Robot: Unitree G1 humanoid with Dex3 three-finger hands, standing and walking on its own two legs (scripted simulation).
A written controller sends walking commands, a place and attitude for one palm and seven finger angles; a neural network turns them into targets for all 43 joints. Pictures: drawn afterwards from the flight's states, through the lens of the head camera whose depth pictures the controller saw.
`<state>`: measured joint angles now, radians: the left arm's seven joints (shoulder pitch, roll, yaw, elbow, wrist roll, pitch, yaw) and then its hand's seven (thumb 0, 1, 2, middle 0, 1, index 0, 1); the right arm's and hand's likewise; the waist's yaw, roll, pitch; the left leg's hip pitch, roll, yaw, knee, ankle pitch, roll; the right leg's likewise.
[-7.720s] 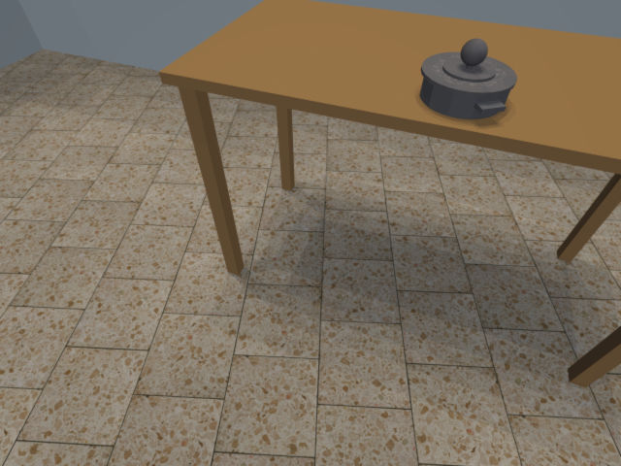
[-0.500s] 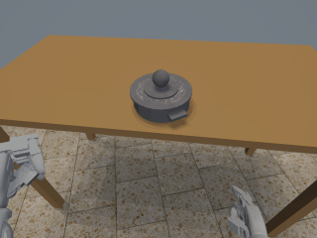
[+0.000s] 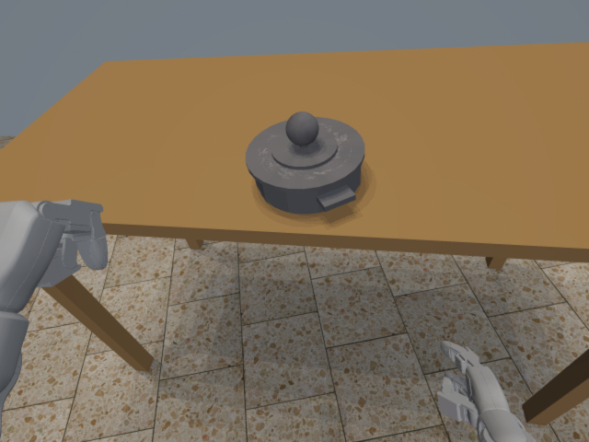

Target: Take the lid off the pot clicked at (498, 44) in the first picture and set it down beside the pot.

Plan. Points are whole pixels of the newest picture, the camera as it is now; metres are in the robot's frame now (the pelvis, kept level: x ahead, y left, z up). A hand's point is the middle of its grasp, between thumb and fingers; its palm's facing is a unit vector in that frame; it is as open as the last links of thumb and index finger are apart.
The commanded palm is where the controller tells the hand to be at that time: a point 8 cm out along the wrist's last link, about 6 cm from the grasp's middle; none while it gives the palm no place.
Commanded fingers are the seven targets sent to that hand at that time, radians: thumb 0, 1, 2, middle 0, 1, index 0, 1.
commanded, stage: reach forward and open the fingers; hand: left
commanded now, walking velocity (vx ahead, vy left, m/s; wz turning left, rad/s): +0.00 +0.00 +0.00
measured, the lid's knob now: (302, 128) +0.52 +0.07 +0.17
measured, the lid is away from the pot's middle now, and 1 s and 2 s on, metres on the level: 0.00 0.00 0.00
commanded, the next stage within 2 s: move the open hand above the knob in 0.98 s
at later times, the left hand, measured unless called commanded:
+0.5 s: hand (88, 230) +0.25 +0.25 +0.23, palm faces +0.00 +0.03 -1.00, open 7.1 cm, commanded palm +0.21 +0.24 +0.29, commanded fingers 0.00 -0.44 1.74 -0.93 -0.08 -0.93 -0.08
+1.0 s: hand (92, 183) +0.28 +0.24 +0.26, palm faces +0.01 +0.02 -1.00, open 10.1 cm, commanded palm +0.23 +0.24 +0.32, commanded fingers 0.00 -0.43 1.74 -0.88 -0.08 -0.88 -0.08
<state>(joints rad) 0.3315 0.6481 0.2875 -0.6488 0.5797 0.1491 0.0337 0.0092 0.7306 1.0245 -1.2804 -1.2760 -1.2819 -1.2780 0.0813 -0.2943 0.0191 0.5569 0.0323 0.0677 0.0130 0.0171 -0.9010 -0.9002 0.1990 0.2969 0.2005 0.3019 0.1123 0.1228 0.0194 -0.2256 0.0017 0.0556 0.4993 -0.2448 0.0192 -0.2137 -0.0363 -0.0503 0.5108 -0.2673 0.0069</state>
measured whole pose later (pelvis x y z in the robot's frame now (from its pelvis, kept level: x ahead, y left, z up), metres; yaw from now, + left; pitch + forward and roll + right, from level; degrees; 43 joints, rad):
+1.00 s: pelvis -0.04 +0.00 +0.00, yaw +0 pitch -3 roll +1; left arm -0.46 0.73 0.04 -0.04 0.75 0.16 -0.51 0.00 -0.43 1.73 -0.90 -0.08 -0.90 -0.08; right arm 0.12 -0.32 0.04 0.58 0.07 0.02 0.00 0.02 -0.90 -0.90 0.20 0.30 0.20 0.30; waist 0.07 0.14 0.02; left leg -0.22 -0.01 0.05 0.41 -0.13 0.02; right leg -0.23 -0.05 -0.05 0.47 -0.18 0.00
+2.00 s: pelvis +0.00 -0.01 +0.00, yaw +1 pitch -1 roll +1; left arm -0.82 0.51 -0.31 0.15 0.82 0.31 -0.51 0.00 -0.43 1.73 -0.89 -0.08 -0.89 -0.08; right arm 0.09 -0.31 0.05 0.62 0.07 0.10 0.03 0.02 -0.90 -0.90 0.20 0.30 0.20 0.30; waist 0.04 0.12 -0.01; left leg -0.21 -0.02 0.04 0.41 -0.19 0.02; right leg -0.22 -0.05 -0.06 0.49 -0.25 0.00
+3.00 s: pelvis +0.03 +0.00 +0.01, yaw -1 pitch +4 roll +1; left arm -1.27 0.29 -0.34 0.80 0.87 0.39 -0.45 0.00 -0.42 1.73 -0.89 -0.08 -0.89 -0.08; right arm 0.19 -0.28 0.05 0.71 0.05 0.08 0.00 0.01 -0.91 -0.90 0.20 0.30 0.20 0.30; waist -0.02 0.09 -0.07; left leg -0.21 -0.03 0.09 0.34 -0.20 0.03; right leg -0.24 -0.05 -0.01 0.43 -0.25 0.02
